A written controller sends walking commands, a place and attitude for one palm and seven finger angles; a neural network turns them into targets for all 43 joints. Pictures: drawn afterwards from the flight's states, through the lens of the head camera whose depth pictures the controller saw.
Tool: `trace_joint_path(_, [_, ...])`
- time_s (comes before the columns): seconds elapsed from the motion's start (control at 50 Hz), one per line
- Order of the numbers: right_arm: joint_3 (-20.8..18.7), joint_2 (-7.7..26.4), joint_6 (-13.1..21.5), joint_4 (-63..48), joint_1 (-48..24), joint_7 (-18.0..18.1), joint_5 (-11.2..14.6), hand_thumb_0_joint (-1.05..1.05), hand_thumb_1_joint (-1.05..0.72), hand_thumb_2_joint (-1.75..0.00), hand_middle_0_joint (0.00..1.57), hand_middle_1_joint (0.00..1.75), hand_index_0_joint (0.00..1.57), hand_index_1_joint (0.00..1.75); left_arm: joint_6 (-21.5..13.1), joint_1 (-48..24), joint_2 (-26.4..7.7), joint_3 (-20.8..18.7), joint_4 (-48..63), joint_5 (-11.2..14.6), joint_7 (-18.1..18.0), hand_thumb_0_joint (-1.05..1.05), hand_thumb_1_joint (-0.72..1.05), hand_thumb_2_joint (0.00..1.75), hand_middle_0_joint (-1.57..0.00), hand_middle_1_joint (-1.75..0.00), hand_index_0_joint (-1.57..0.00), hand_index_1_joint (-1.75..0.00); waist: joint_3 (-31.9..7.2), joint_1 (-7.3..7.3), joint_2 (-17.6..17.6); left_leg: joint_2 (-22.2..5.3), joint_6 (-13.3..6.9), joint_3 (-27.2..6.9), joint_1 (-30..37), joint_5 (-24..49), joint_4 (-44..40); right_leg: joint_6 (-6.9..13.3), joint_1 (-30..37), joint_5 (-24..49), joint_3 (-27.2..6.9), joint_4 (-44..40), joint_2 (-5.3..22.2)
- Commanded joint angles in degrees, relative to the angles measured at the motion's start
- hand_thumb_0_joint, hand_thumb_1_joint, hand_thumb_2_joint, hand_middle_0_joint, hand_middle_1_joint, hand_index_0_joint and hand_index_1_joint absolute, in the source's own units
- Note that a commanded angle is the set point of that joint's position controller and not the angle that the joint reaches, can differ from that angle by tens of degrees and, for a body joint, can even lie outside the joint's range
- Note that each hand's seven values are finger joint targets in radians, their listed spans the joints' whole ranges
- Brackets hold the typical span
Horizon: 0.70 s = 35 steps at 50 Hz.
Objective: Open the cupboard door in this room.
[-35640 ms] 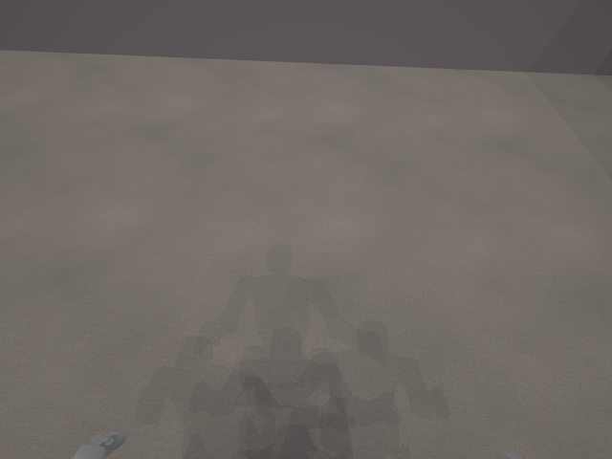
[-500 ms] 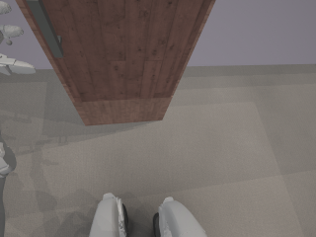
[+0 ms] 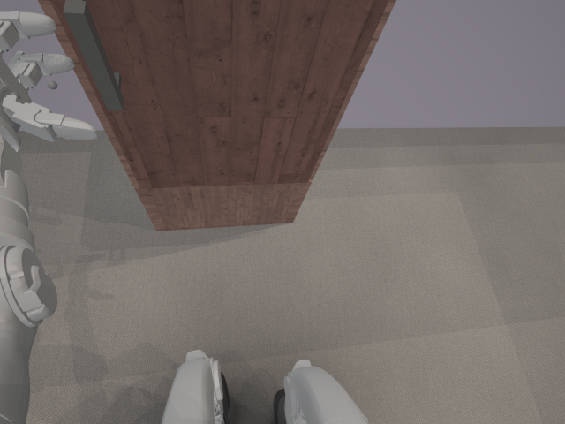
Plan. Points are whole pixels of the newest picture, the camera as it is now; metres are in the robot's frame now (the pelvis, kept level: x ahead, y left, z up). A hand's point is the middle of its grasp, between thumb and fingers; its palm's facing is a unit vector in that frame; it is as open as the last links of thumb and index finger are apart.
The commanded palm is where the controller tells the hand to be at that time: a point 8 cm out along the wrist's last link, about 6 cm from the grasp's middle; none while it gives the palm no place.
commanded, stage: slide the fingers in behind the handle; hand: left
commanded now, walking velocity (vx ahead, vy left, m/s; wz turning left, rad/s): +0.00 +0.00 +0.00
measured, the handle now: (100, 52) +0.59 +0.20 +0.08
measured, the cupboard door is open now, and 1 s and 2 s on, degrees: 0 0 0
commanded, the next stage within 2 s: close the thumb around the handle in 1.26 s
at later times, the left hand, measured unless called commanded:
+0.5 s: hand (92, 82) +0.54 +0.21 +0.08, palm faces +0.06 -1.00 +0.00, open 14.0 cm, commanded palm +0.52 +0.24 +0.07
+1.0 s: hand (116, 86) +0.54 +0.18 +0.08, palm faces +0.06 -1.00 -0.01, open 14.0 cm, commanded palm +0.53 +0.22 +0.07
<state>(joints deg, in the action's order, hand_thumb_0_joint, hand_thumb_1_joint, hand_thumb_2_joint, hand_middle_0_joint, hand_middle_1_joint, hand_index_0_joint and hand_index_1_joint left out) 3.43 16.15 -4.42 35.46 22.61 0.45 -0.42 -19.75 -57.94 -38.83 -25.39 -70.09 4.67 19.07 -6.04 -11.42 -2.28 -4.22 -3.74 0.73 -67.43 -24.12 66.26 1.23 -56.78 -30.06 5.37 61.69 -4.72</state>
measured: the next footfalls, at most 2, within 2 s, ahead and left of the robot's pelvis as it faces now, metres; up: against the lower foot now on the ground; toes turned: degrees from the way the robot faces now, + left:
none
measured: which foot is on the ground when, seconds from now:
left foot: down 0.00-1.00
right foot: down 0.00-1.00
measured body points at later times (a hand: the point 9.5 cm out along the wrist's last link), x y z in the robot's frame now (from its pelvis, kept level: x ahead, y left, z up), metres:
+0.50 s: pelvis +0.00 -0.01 +0.00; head +0.16 +0.03 +0.42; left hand +0.53 +0.26 +0.08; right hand -0.02 -0.27 -0.10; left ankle +0.06 +0.08 -0.64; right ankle -0.01 -0.12 -0.64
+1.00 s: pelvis +0.01 -0.02 +0.00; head +0.15 +0.02 +0.42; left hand +0.53 +0.23 +0.08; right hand +0.00 -0.28 -0.11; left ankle +0.06 +0.08 -0.64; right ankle -0.01 -0.12 -0.64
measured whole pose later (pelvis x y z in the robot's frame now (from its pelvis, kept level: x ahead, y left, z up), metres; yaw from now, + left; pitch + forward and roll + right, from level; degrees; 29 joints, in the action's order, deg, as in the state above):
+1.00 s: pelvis +0.01 -0.02 +0.00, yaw +1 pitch +25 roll -5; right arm 2.5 15.5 -4.0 36.4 22.9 -1.3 -1.3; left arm -22.1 -58.5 -31.2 -22.0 -71.0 3.4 10.8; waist -6.5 -11.6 -2.8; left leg -4.1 -2.5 0.5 -67.2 -24.8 66.7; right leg 2.4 -57.1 -31.5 5.5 63.4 -4.7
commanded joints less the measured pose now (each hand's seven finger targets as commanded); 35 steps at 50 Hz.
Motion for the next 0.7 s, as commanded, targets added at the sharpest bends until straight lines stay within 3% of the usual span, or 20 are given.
trace_joint_path(0.0, [-4.42,11.87,-0.06,-0.93,11.96,0.34,-0.20,0.00,-0.90,-0.90,0.20,0.30,0.20,0.30,-2.95,-24.37,-12.51,0.32,10.09,0.71,-0.72,0.00,-0.50,0.30,-0.30,-1.20,-0.30,-1.20,-26.97,-1.70,-9.92,0.06,1.53,-8.35,38.58,19.09,-5.94,0.27,-4.57,13.95,-2.22,-8.27,-0.58])
trace_joint_path(0.08, [-4.43,11.84,0.25,-1.01,11.69,0.33,-0.40,0.00,-0.90,-0.90,0.20,0.30,0.20,0.30,-4.60,-26.12,-13.38,-0.53,11.43,0.77,-1.54,0.00,-0.50,0.30,-0.30,-1.20,-0.30,-1.20,-27.92,-1.18,-11.25,0.16,1.66,-8.31,38.77,18.85,-5.68,0.49,-4.60,13.69,-2.55,-7.75,-0.47])
trace_joint_path(0.1, [-4.46,11.64,0.35,-1.04,11.55,0.20,-0.43,0.00,-0.90,-0.90,0.20,0.30,0.20,0.30,-4.81,-26.01,-11.41,0.80,11.29,0.73,-1.72,0.00,-0.50,0.30,-0.30,-1.20,-0.30,-1.20,-27.88,-1.72,-11.07,0.18,1.61,-8.46,39.04,18.75,-5.57,0.48,-5.30,13.56,-2.51,-7.69,-0.47])
trace_joint_path(0.14, [-4.48,11.69,0.51,-0.88,11.77,0.13,-0.57,0.00,-0.90,-0.90,0.20,0.30,0.20,0.30,-5.46,-25.66,-11.53,0.19,11.18,0.93,-2.02,0.00,-0.50,0.30,-0.30,-1.20,-0.30,-1.20,-28.22,-1.50,-10.94,0.16,1.64,-8.66,39.31,19.66,-5.40,0.63,-5.17,13.99,-2.46,-7.27,-0.52])
trace_joint_path(0.18, [-4.58,11.56,0.43,-0.70,11.61,0.03,-0.65,0.00,-0.90,-0.90,0.20,0.30,0.20,0.30,-5.57,-27.13,-10.74,1.01,11.72,0.71,-2.33,0.00,-0.50,0.30,-0.30,-1.20,-0.30,-1.20,-28.98,-1.73,-11.93,0.14,1.71,-8.48,39.81,19.99,-5.17,0.44,-5.42,14.25,-2.58,-7.25,-0.36])
trace_joint_path(0.2, [-4.64,11.48,0.49,-0.69,11.71,-0.13,-0.52,0.00,-0.90,-0.90,0.20,0.30,0.20,0.30,-5.20,-25.95,-9.89,1.23,10.60,0.71,-2.36,0.00,-0.50,0.30,-0.30,-1.20,-0.30,-1.20,-28.69,-1.59,-10.78,0.24,1.66,-8.51,39.22,19.05,-5.25,0.44,-5.30,13.70,-2.44,-7.41,-0.41])
trace_joint_path(0.3, [-4.48,11.56,0.46,-0.77,11.89,-0.02,-0.63,0.00,-0.90,-0.90,0.20,0.30,0.20,0.30,-4.56,-28.18,-11.18,0.66,10.26,-0.12,-3.70,0.00,-0.50,0.30,-0.30,-1.20,-0.30,-1.20,-29.16,-1.67,-10.92,0.40,1.47,-8.32,37.23,17.62,-4.96,0.34,-4.73,13.12,-2.69,-7.08,-0.23])
trace_joint_path(0.32, [-4.49,11.53,0.53,-0.61,12.13,-0.08,-0.73,0.00,-0.90,-0.90,0.20,0.30,0.20,0.30,-4.82,-29.48,-11.42,0.61,11.35,-0.31,-4.18,0.00,-0.50,0.30,-0.30,-1.20,-0.30,-1.20,-29.69,-1.96,-10.93,0.26,1.48,-8.54,37.87,17.80,-5.08,0.33,-4.65,13.21,-2.60,-6.98,-0.29])
trace_joint_path(0.36, [-4.69,11.29,0.70,-0.60,12.20,-0.25,-0.92,0.00,-0.90,-0.90,0.20,0.30,0.20,0.30,-5.83,-29.41,-10.82,0.38,13.44,-0.31,-4.82,0.00,-0.50,0.30,-0.30,-1.20,-0.30,-1.20,-32.59,-1.15,-13.25,0.26,1.73,-8.73,40.52,20.63,-4.80,0.59,-4.71,14.54,-2.60,-6.52,-0.34])
trace_joint_path(0.4, [-4.65,11.26,0.74,-0.33,12.33,-0.40,-1.02,0.00,-0.90,-0.90,0.20,0.30,0.20,0.30,-6.00,-29.37,-11.08,-0.08,13.26,-0.24,-5.35,0.00,-0.50,0.30,-0.30,-1.20,-0.30,-1.20,-32.64,-1.48,-11.49,0.33,1.52,-8.38,39.31,20.57,-4.38,0.41,-3.50,15.06,-2.76,-6.69,-0.45])
trace_joint_path(0.44, [-4.77,11.25,0.66,-0.39,12.94,-0.47,-1.14,0.00,-0.90,-0.90,0.20,0.30,0.20,0.30,-6.17,-27.76,-12.09,-1.64,13.51,-0.25,-5.68,0.00,-0.50,0.30,-0.30,-1.20,-0.30,-1.20,-34.15,-0.70,-10.92,0.60,1.37,-7.98,39.17,22.81,-4.17,0.53,-1.02,17.36,-2.94,-6.44,-0.57])
trace_joint_path(0.46, [-4.76,10.97,0.50,-0.54,12.63,-0.61,-0.87,0.00,-0.90,-0.90,0.20,0.30,0.20,0.30,-5.68,-26.11,-10.14,0.10,12.15,-0.65,-5.57,0.00,-0.50,0.30,-0.30,-1.20,-0.30,-1.20,-33.58,-0.72,-11.69,0.61,1.53,-7.64,39.21,23.15,-4.34,0.43,-1.55,17.77,-2.90,-6.56,-0.52])
trace_joint_path(0.5, [-4.61,10.90,0.22,-0.65,12.52,-0.80,-0.90,0.00,-0.90,-0.90,0.20,0.30,0.20,0.30,-4.94,-25.77,-9.87,0.53,11.74,-0.78,-5.81,0.00,-0.50,0.30,-0.30,-1.20,-0.30,-1.20,-31.22,-0.80,-10.98,0.71,1.39,-7.12,37.27,21.52,-4.59,0.25,-0.80,17.37,-3.04,-7.14,-0.50])
trace_joint_path(0.56, [-5.01,10.67,0.26,-0.45,12.63,-0.87,-0.78,0.00,-0.90,-0.90,0.20,0.30,0.20,0.30,-5.31,-26.03,-6.55,2.49,12.78,-0.56,-6.03,0.00,-0.50,0.30,-0.30,-1.20,-0.30,-1.20,-30.71,-1.41,-9.94,0.65,1.41,-7.35,38.50,21.26,-4.91,0.21,-1.66,17.09,-2.93,-7.67,-0.66])
trace_joint_path(0.62, [-4.82,10.79,0.25,-0.22,12.82,-0.78,-0.77,0.00,-0.90,-0.90,0.20,0.30,0.20,0.30,-4.77,-26.38,-8.04,1.29,10.80,0.05,-6.22,0.00,-0.50,0.30,-0.30,-1.20,-0.30,-1.20,-28.22,-2.04,-7.08,1.08,0.87,-6.41,33.83,18.69,-4.70,-0.05,0.64,17.01,-3.57,-8.26,-0.65])
trace_joint_path(0.64, [-4.77,10.81,0.35,-0.17,13.06,-0.72,-0.83,0.00,-0.90,-0.90,0.20,0.30,0.20,0.30,-5.15,-26.31,-8.87,0.33,11.01,0.15,-6.39,0.00,-0.50,0.30,-0.30,-1.20,-0.30,-1.20,-28.54,-1.48,-8.28,1.13,0.97,-6.45,34.13,19.23,-4.64,0.24,0.54,17.26,-3.55,-7.83,-0.63])
trace_joint_path(0.68, [-4.66,10.41,0.48,-0.15,12.62,-0.87,-0.83,0.00,-0.90,-0.90,0.20,0.30,0.20,0.30,-4.99,-26.71,-6.74,2.18,9.57,-0.13,-6.70,0.00,-0.50,0.30,-0.30,-1.20,-0.30,-1.20,-26.94,-2.05,-8.49,1.17,0.93,-6.08,33.20,18.24,-4.41,0.01,-0.42,16.72,-3.69,-8.07,-0.53])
